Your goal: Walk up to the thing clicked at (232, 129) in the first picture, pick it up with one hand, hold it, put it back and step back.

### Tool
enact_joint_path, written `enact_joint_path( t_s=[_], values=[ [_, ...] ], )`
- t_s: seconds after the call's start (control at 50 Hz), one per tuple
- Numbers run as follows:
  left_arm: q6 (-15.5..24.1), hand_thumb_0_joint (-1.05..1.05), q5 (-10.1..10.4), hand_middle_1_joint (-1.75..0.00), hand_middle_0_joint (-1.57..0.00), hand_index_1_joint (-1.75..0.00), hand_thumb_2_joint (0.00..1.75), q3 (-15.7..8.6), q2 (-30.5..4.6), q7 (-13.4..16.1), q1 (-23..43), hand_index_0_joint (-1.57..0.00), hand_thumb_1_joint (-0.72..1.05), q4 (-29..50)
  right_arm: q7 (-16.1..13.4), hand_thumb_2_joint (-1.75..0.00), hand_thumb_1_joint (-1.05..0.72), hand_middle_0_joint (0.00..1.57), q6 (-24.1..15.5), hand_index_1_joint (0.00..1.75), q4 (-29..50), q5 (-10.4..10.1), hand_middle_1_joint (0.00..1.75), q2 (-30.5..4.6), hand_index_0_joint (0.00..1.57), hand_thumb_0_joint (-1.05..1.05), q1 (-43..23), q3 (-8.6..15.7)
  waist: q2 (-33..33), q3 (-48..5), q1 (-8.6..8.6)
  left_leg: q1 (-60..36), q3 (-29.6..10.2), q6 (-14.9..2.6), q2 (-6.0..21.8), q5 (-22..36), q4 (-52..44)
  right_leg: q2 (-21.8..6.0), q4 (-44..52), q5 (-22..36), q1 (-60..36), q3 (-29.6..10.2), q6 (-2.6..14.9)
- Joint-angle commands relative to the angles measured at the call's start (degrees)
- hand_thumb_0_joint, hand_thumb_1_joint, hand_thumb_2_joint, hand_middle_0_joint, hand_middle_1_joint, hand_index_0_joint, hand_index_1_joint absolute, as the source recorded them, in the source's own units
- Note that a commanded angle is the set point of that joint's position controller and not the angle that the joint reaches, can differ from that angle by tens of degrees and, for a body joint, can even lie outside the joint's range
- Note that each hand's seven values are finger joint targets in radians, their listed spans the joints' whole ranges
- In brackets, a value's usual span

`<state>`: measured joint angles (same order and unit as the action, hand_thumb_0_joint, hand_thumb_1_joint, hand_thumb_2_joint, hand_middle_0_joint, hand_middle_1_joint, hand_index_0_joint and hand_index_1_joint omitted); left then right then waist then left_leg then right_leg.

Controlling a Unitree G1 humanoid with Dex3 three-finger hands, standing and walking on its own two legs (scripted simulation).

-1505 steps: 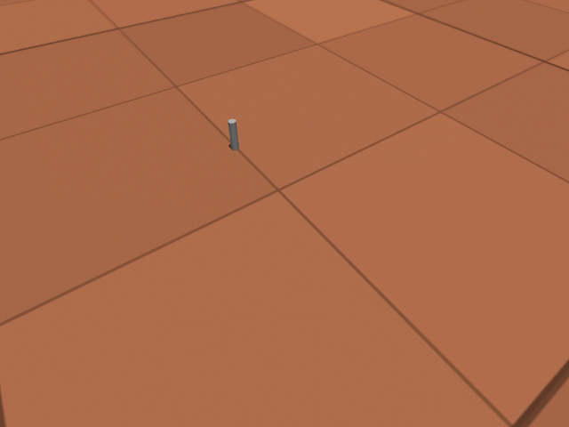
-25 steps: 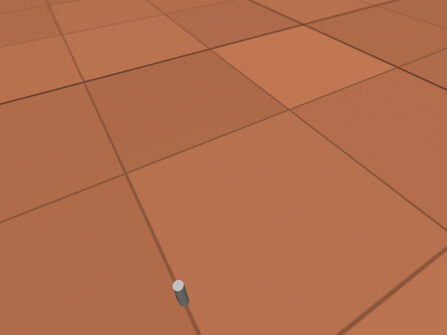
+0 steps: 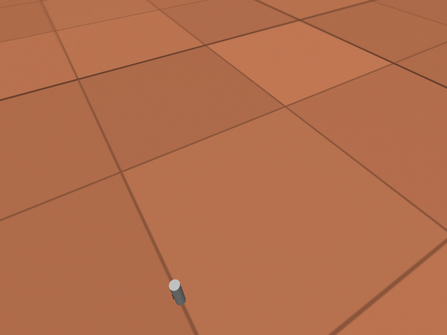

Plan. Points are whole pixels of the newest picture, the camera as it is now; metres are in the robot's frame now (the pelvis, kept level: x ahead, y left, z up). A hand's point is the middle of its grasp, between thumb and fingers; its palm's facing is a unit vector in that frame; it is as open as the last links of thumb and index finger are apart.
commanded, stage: stand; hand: left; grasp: from the side
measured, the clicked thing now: (177, 293) +0.43 +0.21 -0.69
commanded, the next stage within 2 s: step back in 0.22 s
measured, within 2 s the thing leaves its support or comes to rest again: neither
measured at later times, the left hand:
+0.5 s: hand out of the picture +0.10 +0.31 -0.18, palm faces -0.02 -0.93 -0.37, open 7.4 cm
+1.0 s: hand out of the picture -0.02 +0.31 -0.17, palm faces -0.10 -0.92 -0.38, open 7.4 cm
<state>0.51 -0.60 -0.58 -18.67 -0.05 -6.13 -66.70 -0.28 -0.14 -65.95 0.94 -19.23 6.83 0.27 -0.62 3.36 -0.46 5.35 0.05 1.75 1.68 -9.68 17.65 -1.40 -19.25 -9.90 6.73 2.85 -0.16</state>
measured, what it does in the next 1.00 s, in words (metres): walks backwards: right foot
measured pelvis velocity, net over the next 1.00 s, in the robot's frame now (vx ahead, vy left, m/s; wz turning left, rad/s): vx -0.14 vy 0.06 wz -0.08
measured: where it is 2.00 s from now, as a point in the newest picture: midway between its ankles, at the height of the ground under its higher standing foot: outside the picture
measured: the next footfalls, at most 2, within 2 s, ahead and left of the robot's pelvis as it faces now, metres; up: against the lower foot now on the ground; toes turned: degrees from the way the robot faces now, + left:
right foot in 0.94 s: -0.10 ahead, -0.06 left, +0.00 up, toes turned -1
left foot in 1.26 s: -0.18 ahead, +0.18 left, +0.00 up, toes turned -4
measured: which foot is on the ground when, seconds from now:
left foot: down 0.00-0.98, up 1.00-1.00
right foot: down 0.00-0.50, up 0.52-0.92, down 0.94-1.00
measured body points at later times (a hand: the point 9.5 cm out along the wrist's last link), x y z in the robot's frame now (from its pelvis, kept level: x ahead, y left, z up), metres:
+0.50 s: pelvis -0.04 +0.04 -0.03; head +0.02 +0.06 +0.42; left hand +0.10 +0.35 -0.15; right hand +0.05 -0.29 -0.14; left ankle -0.05 +0.14 -0.75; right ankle +0.01 -0.12 -0.75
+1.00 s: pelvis -0.14 +0.06 -0.03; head -0.08 +0.05 +0.41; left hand -0.02 +0.36 -0.15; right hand -0.05 -0.26 -0.16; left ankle -0.05 +0.14 -0.74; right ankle -0.14 -0.06 -0.75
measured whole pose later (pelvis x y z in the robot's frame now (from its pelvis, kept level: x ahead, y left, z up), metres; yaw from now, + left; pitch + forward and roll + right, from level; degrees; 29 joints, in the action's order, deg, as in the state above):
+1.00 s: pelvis -0.14 +0.06 -0.03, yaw -5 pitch -3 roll -1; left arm -2.7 -1.5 -3.9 -20.4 -0.4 -8.5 -50.4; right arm -0.8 2.5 -50.4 0.5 -21.3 5.9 2.6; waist -2.2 10.9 0.4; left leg 23.5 2.5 -2.3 -0.2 -18.7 41.9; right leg 3.3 -38.7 -20.7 15.1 -2.2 1.4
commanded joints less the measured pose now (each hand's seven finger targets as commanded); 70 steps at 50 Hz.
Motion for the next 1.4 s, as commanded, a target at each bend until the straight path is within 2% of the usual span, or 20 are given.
enact_joint_path(
  t_s=[0.0, 0.18, 0.22, 0.32, 0.44, 0.5, 0.58, 0.78, 0.9, 0.92, 0.96, 0.98, 1.04, 1.16, 1.22, 1.24, 1.26, 1.28, 1.32, 1.38],
  values=[
    [1.28, 0.00, -0.24, -0.30, -0.20, -0.30, 0.90, -2.23, -12.62, 0.80, 1.91, -0.20, 0.90, 3.54, -0.34, -0.90, -0.90, 0.20, -1.06, 0.30, 3.22, 0.07, 0.30, -11.27, 0.20, 0.00, -1.81, 2.18, 1.05, -2.75, 0.16, 2.03, -4.15, -2.01, 5.33, 1.89, -3.09, -6.23, 4.76, -0.35, -0.34, -6.27, 0.94],
    [1.54, 0.00, 0.05, -0.30, -0.20, -0.30, 0.90, -2.07, -12.56, 0.96, 1.81, -0.20, 0.90, 3.99, -0.50, -0.90, -0.90, 0.20, -1.24, 0.30, 3.42, -0.11, 0.30, -11.45, 0.20, 0.00, -1.86, 2.04, 0.92, -4.96, 0.30, 0.21, -4.04, -1.80, 5.81, 9.13, -2.25, -6.41, 2.77, 10.94, -2.54, -5.43, 0.81],
    [0.59, 0.00, 1.36, -0.30, -0.20, -0.30, 0.90, -5.43, -17.41, 1.28, 0.88, -0.20, 0.90, 6.38, -0.25, -0.90, -0.90, 0.20, 0.21, 0.30, 6.24, -1.04, 0.30, -13.63, 0.20, 0.00, -2.88, 3.36, 2.97, -1.46, 0.33, 5.31, -2.11, -3.59, 3.47, 15.51, 8.94, -7.56, -2.11, 24.40, 0.30, -7.50, 3.04],
    [-0.22, 0.00, -0.70, -0.30, -0.20, -0.30, 0.90, -6.82, -19.04, 1.54, 5.67, -0.20, 0.90, 13.68, 0.36, -0.90, -0.90, 0.20, 2.65, 0.30, 9.87, -0.84, 0.30, -12.64, 0.20, 0.00, 2.06, 4.74, 11.20, -6.32, 1.70, 9.79, -3.50, -4.48, -3.40, -20.88, 36.33, -20.17, -1.03, 23.36, 6.72, -16.43, 15.49],
    [-2.26, 0.00, -0.37, -0.30, -0.20, -0.30, 0.90, -5.33, -16.43, 1.64, 7.20, -0.20, 0.90, 17.84, 0.33, -0.90, -0.90, 0.20, 1.68, 0.30, 11.22, 0.00, 0.30, -12.29, 0.20, 0.00, 6.40, 5.52, 7.17, -6.68, 2.98, 8.44, 0.14, -3.39, -2.44, -0.95, 9.40, -11.34, -15.63, 18.37, 4.86, -8.71, 8.30],
    [-3.47, 0.00, 0.46, -0.30, -0.20, -0.30, 0.90, -4.98, -12.68, 2.41, 4.93, -0.20, 0.90, 19.21, -0.01, -0.90, -0.90, 0.20, 0.52, 0.30, 14.46, 1.28, 0.30, -23.09, 0.20, 0.00, 3.83, 7.80, -11.56, -6.26, 2.64, 3.84, -25.19, -12.94, 17.42, 36.37, 4.43, 7.12, -37.75, -28.30, 19.08, -11.53, 1.63],
    [-3.52, 0.00, 1.05, -0.30, -0.20, -0.30, 0.90, -4.94, -14.06, 2.91, 1.57, -0.20, 0.90, 17.44, -1.55, -0.90, -0.90, 0.20, 0.26, 0.30, 17.22, 1.22, 0.30, -16.79, 0.20, 0.00, -2.05, 6.46, -7.96, -6.32, -0.41, -0.15, -14.01, -11.36, 11.28, 34.32, 9.33, 7.12, -50.74, -19.73, 24.15, -15.37, 1.43],
    [-2.51, 0.00, -0.38, -0.30, -0.20, -0.30, 0.90, -5.90, -13.07, 1.82, 0.01, -0.20, 0.90, 21.39, -2.17, -0.90, -0.90, 0.20, 0.39, 0.30, 19.24, 0.46, 0.30, -16.35, 0.20, 0.00, 4.97, 7.07, -5.36, -8.49, 3.29, -8.09, -13.98, -14.47, 12.91, 30.88, 11.93, 3.85, -30.64, -18.66, 19.31, -9.33, -0.55],
    [-1.93, 0.00, -1.12, -0.30, -0.20, -0.30, 0.90, -6.76, -12.98, 0.89, -8.57, -0.20, 0.90, 18.65, -1.30, -0.90, -0.90, 0.20, 1.05, 0.30, 20.88, -0.27, 0.30, -17.41, 0.20, 0.00, -1.05, 6.67, -4.50, -8.26, -1.06, 9.22, -12.88, -10.54, 12.15, 9.93, 11.45, 2.77, -11.79, -5.25, 2.57, -5.57, 3.23],
    [-1.77, 0.00, -1.57, -0.30, -0.20, -0.30, 0.90, -7.34, -14.84, 0.81, -8.63, -0.20, 0.90, 18.97, -1.10, -0.90, -0.90, 0.20, 1.13, 0.30, 20.74, -0.43, 0.30, -16.29, 0.20, 0.00, -0.59, 6.31, -0.05, -7.45, -0.76, 15.26, -11.57, -8.15, 9.55, 3.42, 13.32, -1.04, -10.77, -2.79, 0.36, -12.13, 5.28],
    [-1.67, 0.00, -1.37, -0.30, -0.20, -0.30, 0.90, -8.60, -21.06, 0.35, -3.22, -0.20, 0.90, 21.80, -1.34, -0.90, -0.90, 0.20, 1.49, 0.30, 20.81, -0.55, 0.30, -13.53, 0.20, 0.00, -2.93, 6.14, 16.47, -2.35, -1.66, 17.98, -0.80, -1.89, -6.38, -22.02, 36.90, -18.65, 0.90, -0.95, 12.66, -33.11, 18.16],
    [-1.17, 0.00, -1.70, -0.30, -0.20, -0.30, 0.90, -8.49, -20.67, 0.69, 0.05, -0.20, 0.90, 24.18, -1.25, -0.90, -0.90, 0.20, 1.79, 0.30, 20.31, -0.14, 0.30, -14.18, 0.20, 0.00, -1.13, 6.25, 14.50, -0.83, -0.83, 17.17, -6.48, -1.46, -6.92, -25.08, 46.67, -21.15, 1.54, 3.13, 16.48, -35.44, 19.80],
    [-1.10, 0.00, -1.27, -0.30, -0.20, -0.30, 0.90, -7.65, -16.64, 1.71, 3.99, -0.20, 0.90, 25.67, -1.10, -0.90, -0.90, 0.20, 1.45, 0.30, 18.48, -1.11, 0.30, -14.02, 0.20, 0.00, 3.86, 5.71, 7.86, -1.15, 1.43, 18.70, -8.52, -1.28, -9.04, -19.23, 51.71, -12.93, -3.87, 15.24, 12.79, -20.59, 14.95],
    [-2.17, 0.00, -1.64, -0.30, -0.20, -0.30, 0.90, -7.18, -15.33, 1.61, -1.55, -0.20, 0.90, 26.58, -1.46, -0.90, -0.90, 0.20, 0.49, 0.30, 19.32, -0.45, 0.30, -12.74, 0.20, 0.00, 4.67, 4.91, 10.84, -6.18, -1.40, 18.29, -2.51, -0.99, -4.10, -19.65, 23.59, -10.74, -11.00, 21.31, -3.97, -16.40, 11.83],
    [-3.34, 0.00, -0.58, -0.30, -0.20, -0.30, 0.90, -6.46, -15.41, 0.93, -1.86, -0.20, 0.90, 27.27, -1.26, -0.90, -0.90, 0.20, -0.37, 0.30, 18.44, 0.81, 0.30, -12.54, 0.20, 0.00, 6.96, 5.93, 7.33, -6.98, 0.15, 5.80, -1.89, -2.44, -2.63, 1.77, 3.38, -6.59, -18.41, 15.36, 3.07, -13.39, 6.82],
    [-3.59, 0.00, -0.41, -0.30, -0.20, -0.30, 0.90, -6.06, -13.41, 0.68, -3.31, -0.20, 0.90, 27.58, -1.32, -0.90, -0.90, 0.20, -0.63, 0.30, 19.00, 1.74, 0.30, -16.19, 0.20, 0.00, 6.79, 6.80, 0.00, -7.30, -0.18, 0.81, -13.72, -5.06, 6.31, 4.85, 2.80, -2.39, -22.21, 2.32, 12.87, -11.83, 4.16],
    [-3.20, 0.00, -0.19, -0.30, -0.20, -0.30, 0.90, -6.21, -13.34, 1.12, -0.45, -0.20, 0.90, 28.79, -0.61, -0.90, -0.90, 0.20, -0.39, 0.30, 20.52, 1.21, 0.30, -23.45, 0.20, 0.00, 3.46, 8.02, -13.99, -5.46, 1.32, 4.85, -27.50, -13.70, 18.88, 15.40, 1.65, 7.13, -31.04, -21.11, 19.56, -5.28, 1.04],
    [-3.08, 0.00, -1.15, -0.30, -0.20, -0.30, 0.90, -7.29, -14.84, 1.78, 3.72, -0.20, 0.90, 28.18, -0.73, -0.90, -0.90, 0.20, -0.67, 0.30, 20.89, 1.25, 0.30, -23.82, 0.20, 0.00, 3.86, 8.35, -12.27, -3.75, 4.45, 10.45, -32.80, -19.58, 23.00, 18.28, 0.90, 6.25, -42.60, -27.59, 18.25, -12.55, 0.39],
    [-3.34, 0.00, -0.01, -0.30, -0.20, -0.30, 0.90, -7.30, -13.74, 1.76, 0.90, -0.20, 0.90, 26.61, -1.51, -0.90, -0.90, 0.20, -1.03, 0.30, 20.67, 1.14, 0.30, -18.85, 0.20, 0.00, 0.86, 6.49, -4.37, -4.55, 0.29, 5.58, -18.95, -15.58, 15.37, 26.71, 6.62, 7.59, -51.77, -22.68, 21.80, -15.98, 1.41],
    [-3.29, 0.00, -0.20, -0.30, -0.20, -0.30, 0.90, -7.79, -14.42, 1.33, -3.77, -0.20, 0.90, 24.92, -1.89, -0.90, -0.90, 0.20, -0.85, 0.30, 21.70, 0.92, 0.30, -16.93, 0.20, 0.00, 0.27, 6.47, -6.44, -4.36, -0.80, 3.36, -14.02, -14.92, 12.74, 25.46, 9.11, 7.02, -53.12, -19.03, 22.66, -13.85, 0.09]
  ],
)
